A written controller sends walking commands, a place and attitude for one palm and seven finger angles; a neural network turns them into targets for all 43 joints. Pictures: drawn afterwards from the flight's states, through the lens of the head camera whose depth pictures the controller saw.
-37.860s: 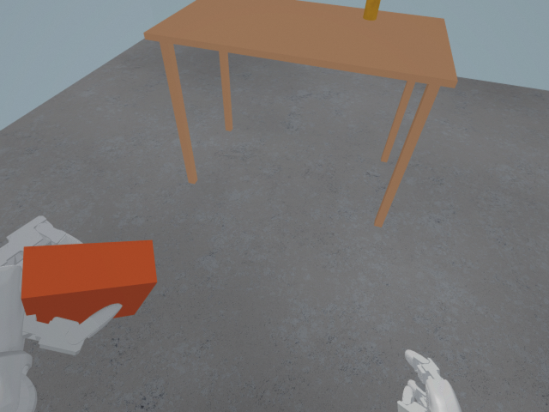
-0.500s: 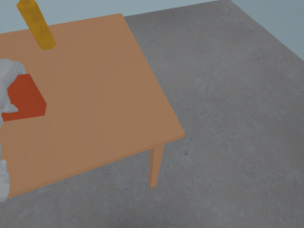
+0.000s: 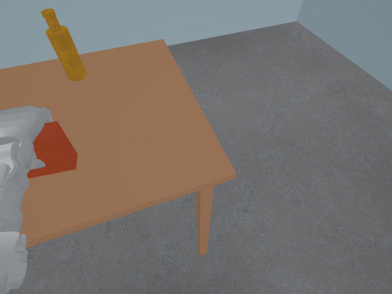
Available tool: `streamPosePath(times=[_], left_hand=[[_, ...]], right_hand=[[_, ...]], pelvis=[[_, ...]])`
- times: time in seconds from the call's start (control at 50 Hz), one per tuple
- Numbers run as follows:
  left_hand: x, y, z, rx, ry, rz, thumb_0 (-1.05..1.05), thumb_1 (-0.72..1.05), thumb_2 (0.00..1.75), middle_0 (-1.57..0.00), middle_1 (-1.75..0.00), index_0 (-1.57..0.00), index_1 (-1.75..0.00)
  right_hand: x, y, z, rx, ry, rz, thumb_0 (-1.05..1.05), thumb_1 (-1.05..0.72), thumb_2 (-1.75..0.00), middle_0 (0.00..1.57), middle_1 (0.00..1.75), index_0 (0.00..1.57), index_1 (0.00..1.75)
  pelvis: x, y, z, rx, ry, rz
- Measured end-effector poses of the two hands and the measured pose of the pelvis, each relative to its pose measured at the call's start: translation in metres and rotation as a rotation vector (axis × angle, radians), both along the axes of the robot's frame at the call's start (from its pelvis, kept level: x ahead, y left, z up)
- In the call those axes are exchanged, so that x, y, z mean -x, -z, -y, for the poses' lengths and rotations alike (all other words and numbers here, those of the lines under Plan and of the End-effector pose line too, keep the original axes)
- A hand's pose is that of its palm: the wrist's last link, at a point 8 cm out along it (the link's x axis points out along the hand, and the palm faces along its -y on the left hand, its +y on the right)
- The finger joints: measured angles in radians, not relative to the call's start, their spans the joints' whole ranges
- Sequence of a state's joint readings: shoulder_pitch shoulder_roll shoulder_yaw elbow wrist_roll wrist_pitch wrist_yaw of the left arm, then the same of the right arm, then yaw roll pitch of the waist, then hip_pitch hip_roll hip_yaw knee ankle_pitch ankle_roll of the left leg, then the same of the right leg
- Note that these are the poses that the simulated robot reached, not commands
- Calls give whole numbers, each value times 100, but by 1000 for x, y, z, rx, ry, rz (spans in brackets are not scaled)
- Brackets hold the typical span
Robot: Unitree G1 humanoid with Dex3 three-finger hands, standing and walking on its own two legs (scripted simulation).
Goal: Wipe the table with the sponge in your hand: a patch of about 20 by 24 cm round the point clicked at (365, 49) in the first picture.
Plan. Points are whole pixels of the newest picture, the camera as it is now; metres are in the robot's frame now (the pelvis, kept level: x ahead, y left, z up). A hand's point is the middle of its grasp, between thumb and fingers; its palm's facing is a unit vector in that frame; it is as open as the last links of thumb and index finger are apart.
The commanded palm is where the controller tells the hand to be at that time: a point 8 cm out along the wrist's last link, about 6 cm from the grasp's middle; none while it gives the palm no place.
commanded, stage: wipe back along the first lane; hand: left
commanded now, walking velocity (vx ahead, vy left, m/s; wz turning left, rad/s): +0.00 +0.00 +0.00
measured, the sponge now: (37, 157) +0.38 +0.37 +0.05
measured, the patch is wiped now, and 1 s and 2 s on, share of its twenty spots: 0.80 0.90 0.95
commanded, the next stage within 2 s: lift the sponge slowly off the table in 1.06 s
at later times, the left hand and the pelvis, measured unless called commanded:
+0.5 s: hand (32, 156) +0.35 +0.35 +0.09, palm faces -0.03 +0.03 -1.00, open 9.2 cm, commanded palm +0.31 +0.34 +0.12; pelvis +0.02 +0.00 +0.00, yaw +0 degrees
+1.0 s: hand (30, 179) +0.30 +0.33 +0.09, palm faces -0.02 +0.02 -1.00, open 9.2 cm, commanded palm +0.27 +0.32 +0.12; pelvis +0.01 +0.00 +0.00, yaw +1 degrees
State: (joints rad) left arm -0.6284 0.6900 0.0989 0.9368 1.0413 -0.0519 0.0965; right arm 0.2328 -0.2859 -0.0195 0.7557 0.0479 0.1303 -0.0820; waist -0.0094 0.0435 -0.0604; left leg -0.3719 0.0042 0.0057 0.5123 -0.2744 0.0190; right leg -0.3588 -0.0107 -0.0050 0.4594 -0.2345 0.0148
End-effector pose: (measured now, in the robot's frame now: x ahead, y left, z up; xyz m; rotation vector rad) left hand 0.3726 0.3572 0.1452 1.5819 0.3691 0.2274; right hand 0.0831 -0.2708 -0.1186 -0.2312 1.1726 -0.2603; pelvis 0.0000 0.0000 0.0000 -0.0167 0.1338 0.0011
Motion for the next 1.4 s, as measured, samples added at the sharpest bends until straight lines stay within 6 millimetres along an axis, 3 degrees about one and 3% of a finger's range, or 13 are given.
streamPosePath(times=[0.34,0.52,0.8,1.18,1.4], left_hand=[[16,3,7,-22,-11,32,-4,-45,111,-73,-145,-80,-148],[41,2,18,-14,-10,67,-4,-45,111,-73,-145,-79,-148],[72,2,27,-6,-12,68,-1,-45,111,-73,-144,-80,-147],[108,2,46,-1,-11,81,1,-44,111,-73,-145,-80,-147],[110,2,49,6,-29,60,0,-45,110,-74,-143,-81,-146]], right_hand=[[-34,-5,-1,-8,-34,69,1,-90,-90,20,30,20,30],[-65,-6,-15,-47,-70,133,1,-90,-90,20,30,20,30],[-114,-21,-39,-63,-170,255,1,-90,-90,20,30,20,30],[-115,-21,-36,-71,-187,278,1,-90,-90,20,30,20,30],[-118,-23,-31,-52,-200,290,1,-90,-90,20,30,20,30]], pelvis=[[-9,-1,1,-1,4,15],[-17,-1,-4,-2,0,44],[-14,-3,-4,-6,-11,79],[-11,-4,2,-11,-7,116],[-7,-5,9,-14,-13,130]])
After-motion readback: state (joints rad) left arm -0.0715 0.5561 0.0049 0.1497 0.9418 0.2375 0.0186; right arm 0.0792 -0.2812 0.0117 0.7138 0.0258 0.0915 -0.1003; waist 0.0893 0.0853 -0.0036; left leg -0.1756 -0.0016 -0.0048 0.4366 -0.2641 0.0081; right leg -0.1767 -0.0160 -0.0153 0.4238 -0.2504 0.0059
